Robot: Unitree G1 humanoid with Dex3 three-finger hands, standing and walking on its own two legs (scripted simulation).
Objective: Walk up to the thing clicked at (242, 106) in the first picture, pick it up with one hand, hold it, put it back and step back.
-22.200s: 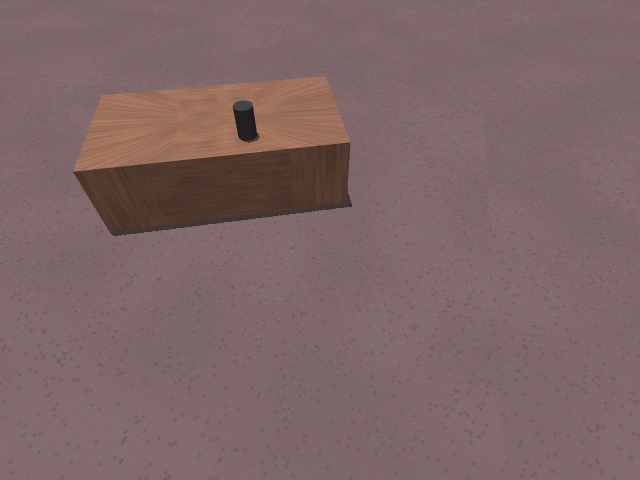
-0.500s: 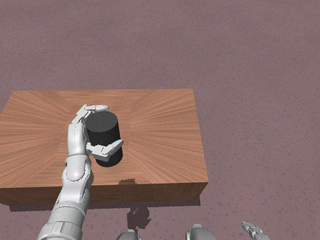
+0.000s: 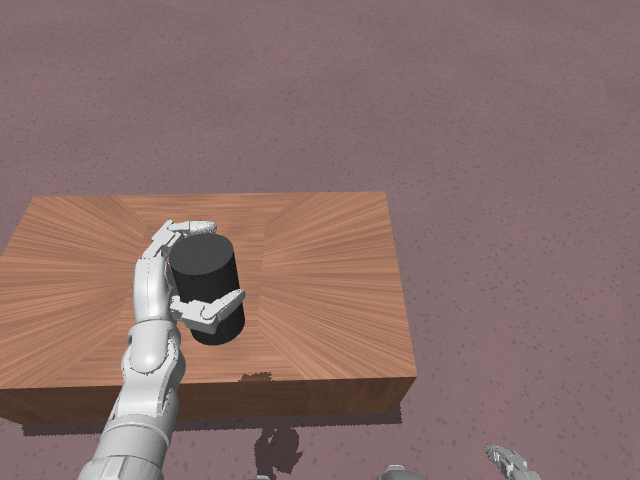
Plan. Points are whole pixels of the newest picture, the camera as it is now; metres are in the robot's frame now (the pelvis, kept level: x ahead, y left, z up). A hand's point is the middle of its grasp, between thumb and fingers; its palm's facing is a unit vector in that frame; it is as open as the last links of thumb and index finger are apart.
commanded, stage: hold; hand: left
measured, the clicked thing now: (210, 290) +0.35 +0.16 +0.01
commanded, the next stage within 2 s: none
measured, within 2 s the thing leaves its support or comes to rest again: neither
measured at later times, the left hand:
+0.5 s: hand (196, 290) +0.33 +0.17 +0.05, palm faces +0.18 -0.98 -0.04, open 11.1 cm
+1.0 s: hand (193, 289) +0.33 +0.17 +0.05, palm faces +0.18 -0.98 -0.04, open 11.1 cm
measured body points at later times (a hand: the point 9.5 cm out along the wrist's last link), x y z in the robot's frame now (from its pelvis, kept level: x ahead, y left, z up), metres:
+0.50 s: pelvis +0.00 +0.00 +0.01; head +0.04 +0.00 +0.45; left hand +0.32 +0.22 +0.05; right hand +0.13 -0.24 -0.11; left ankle -0.01 +0.13 -0.70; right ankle +0.03 -0.13 -0.70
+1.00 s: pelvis -0.01 +0.00 +0.01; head +0.03 +0.00 +0.46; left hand +0.32 +0.22 +0.06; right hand +0.12 -0.24 -0.11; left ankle -0.01 +0.13 -0.70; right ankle +0.03 -0.13 -0.70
